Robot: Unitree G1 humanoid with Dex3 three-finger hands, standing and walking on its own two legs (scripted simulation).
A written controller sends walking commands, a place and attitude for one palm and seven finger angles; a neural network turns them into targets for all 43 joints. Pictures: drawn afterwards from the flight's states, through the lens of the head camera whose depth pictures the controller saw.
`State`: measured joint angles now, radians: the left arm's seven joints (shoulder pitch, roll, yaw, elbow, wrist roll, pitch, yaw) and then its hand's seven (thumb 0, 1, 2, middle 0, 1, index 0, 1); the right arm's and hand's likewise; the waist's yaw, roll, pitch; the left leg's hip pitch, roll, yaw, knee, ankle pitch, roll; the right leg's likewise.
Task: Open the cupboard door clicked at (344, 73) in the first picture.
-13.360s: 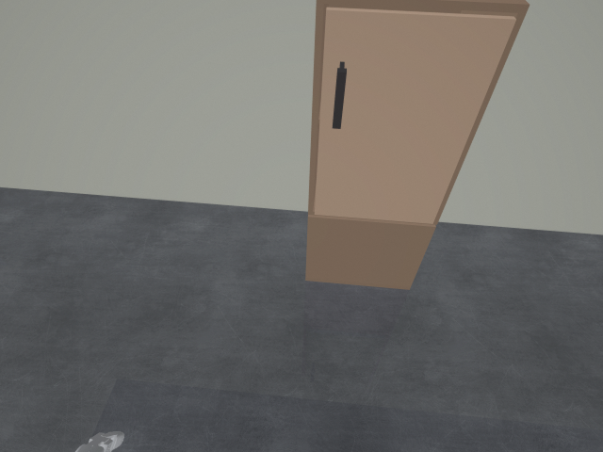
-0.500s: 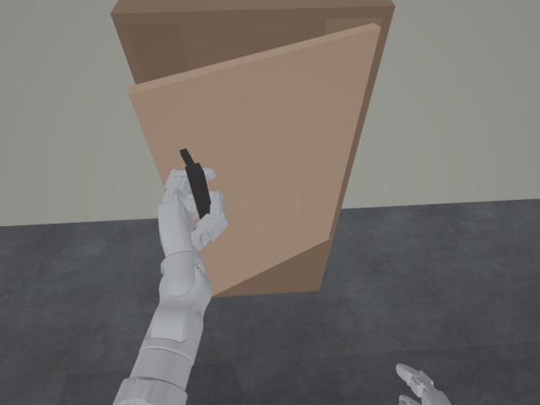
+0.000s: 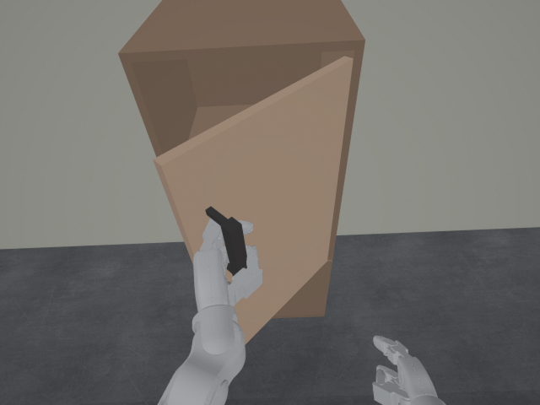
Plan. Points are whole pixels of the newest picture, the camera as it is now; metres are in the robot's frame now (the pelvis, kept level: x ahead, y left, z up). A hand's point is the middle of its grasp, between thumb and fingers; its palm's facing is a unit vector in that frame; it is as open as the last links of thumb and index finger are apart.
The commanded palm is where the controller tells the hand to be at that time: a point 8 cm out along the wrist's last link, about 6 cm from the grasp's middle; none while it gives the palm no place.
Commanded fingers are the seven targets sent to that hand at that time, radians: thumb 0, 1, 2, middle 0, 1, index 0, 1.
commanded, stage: open thumb and fingers to let go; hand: left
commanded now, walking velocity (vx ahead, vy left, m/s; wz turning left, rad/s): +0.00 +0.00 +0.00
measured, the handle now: (228, 247) +0.33 +0.07 +0.09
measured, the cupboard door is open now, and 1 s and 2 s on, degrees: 45 39 44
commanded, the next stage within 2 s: slide the hand sideways off the handle in 0.88 s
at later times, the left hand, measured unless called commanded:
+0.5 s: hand (228, 269) +0.29 +0.07 +0.09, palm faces +0.38 -0.92 -0.07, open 11.1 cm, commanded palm +0.25 +0.08 +0.08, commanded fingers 0.00 -0.50 0.30 -0.29 -1.15 -0.29 -1.15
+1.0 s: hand (240, 264) +0.30 +0.05 +0.09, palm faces +0.30 -0.95 -0.07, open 15.5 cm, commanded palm +0.25 +0.07 +0.08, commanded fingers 0.00 -0.50 0.30 -0.15 -0.30 -0.15 -0.30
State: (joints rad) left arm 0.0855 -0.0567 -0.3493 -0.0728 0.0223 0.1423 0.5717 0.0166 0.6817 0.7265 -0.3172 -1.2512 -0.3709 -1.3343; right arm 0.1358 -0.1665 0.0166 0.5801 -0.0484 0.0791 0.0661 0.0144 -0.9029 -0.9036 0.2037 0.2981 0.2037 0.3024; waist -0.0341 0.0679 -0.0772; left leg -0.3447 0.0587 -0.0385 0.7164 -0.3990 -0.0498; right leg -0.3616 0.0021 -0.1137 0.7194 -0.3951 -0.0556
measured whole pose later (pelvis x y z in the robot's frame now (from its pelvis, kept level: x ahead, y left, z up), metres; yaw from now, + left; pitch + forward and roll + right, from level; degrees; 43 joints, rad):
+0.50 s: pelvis -0.02 +0.01 +0.00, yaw +1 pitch +3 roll +0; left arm 0.00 -0.10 -0.27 0.06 0.07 0.01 0.64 0.00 -0.07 0.49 -0.33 -1.24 -0.34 -1.25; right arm 0.16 -0.18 -0.01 0.62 -0.06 0.01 0.02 0.02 -0.90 -0.90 0.20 0.30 0.20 0.30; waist 0.00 0.06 -0.06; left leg -0.41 0.03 -0.07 0.74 -0.39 -0.05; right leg -0.43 -0.02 -0.12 0.76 -0.39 -0.05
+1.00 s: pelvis -0.04 +0.03 -0.01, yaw -1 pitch +4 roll +0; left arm -0.23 -0.14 -0.31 0.26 0.06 0.04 0.70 -0.01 -0.50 0.30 -0.28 -0.51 -0.23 -0.58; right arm 0.13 -0.15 0.01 0.66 -0.06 0.01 0.05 0.02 -0.90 -0.90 0.20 0.30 0.20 0.30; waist 0.02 0.04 -0.06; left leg -0.50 0.01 -0.03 0.82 -0.39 -0.02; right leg -0.52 -0.04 -0.08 0.81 -0.36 -0.02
